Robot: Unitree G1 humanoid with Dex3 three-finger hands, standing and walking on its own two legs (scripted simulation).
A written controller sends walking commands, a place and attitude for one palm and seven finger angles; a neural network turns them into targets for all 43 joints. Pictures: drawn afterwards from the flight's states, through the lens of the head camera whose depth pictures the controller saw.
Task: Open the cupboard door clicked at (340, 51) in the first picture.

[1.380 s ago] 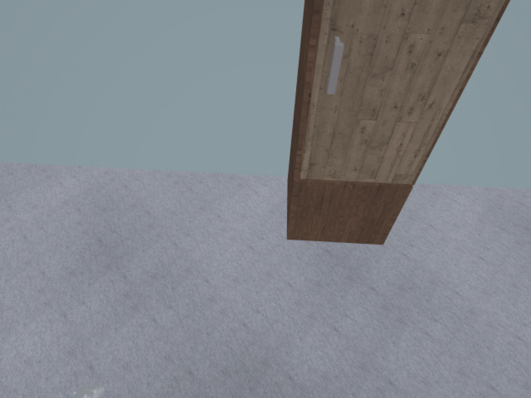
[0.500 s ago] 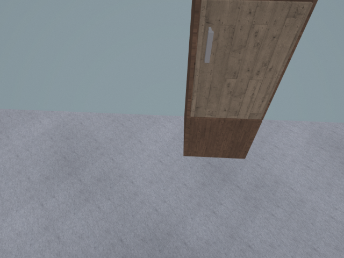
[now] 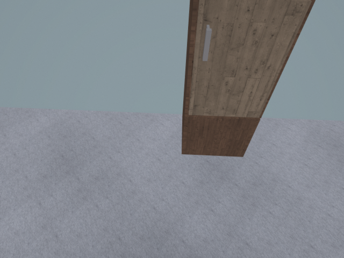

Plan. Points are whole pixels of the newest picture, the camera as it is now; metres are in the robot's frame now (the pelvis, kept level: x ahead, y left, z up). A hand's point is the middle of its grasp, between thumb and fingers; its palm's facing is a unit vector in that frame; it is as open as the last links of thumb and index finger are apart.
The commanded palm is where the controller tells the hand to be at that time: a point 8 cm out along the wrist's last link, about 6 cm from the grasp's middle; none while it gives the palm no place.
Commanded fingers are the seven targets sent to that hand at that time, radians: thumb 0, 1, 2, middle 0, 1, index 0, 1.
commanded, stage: look at it before walking up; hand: left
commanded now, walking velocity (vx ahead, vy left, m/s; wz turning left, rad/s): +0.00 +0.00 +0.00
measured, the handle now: (206, 43) +0.89 -0.09 +0.08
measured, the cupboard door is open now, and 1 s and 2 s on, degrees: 0 0 0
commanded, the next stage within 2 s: take the last steps up to it in 0.08 s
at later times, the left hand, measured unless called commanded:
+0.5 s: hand out of the picture +0.05 +0.18 -0.18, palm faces -0.07 -0.97 -0.23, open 7.3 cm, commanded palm none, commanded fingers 0.00 0.90 0.90 -0.20 -0.30 -0.20 -0.30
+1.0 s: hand out of the picture +0.12 +0.11 -0.20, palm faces -0.03 -1.00 -0.09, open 7.3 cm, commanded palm none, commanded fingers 0.00 0.90 0.90 -0.20 -0.30 -0.20 -0.30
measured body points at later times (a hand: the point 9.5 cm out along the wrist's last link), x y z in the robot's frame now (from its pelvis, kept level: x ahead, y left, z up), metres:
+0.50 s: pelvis +0.04 -0.02 -0.01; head +0.04 -0.03 +0.44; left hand +0.06 +0.24 -0.16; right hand +0.05 -0.27 -0.17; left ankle +0.00 +0.12 -0.75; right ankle +0.03 -0.12 -0.74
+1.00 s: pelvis +0.21 -0.04 -0.03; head +0.23 -0.01 +0.42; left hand +0.12 +0.16 -0.19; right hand +0.28 -0.26 -0.16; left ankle +0.28 +0.03 -0.75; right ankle +0.06 -0.12 -0.68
